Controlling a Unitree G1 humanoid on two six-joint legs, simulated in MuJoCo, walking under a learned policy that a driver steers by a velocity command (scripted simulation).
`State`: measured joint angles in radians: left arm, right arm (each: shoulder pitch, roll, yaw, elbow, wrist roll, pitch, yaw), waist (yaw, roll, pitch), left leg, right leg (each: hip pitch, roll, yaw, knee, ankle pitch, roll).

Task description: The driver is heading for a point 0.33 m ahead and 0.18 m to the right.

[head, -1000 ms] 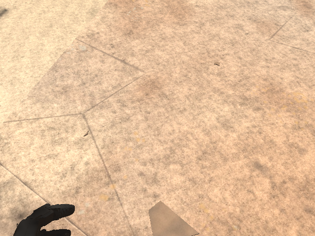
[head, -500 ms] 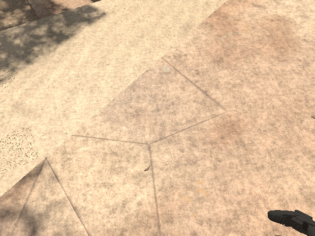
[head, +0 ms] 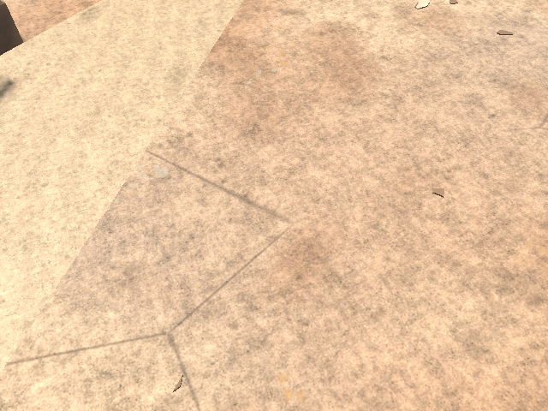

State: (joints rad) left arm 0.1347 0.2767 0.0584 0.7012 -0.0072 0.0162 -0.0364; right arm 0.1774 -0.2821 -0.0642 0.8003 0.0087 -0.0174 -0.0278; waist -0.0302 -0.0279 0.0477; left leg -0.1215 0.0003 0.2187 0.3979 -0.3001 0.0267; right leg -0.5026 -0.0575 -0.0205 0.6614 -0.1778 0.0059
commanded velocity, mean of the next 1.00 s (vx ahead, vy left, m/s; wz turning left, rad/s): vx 0.03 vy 0.00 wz -0.57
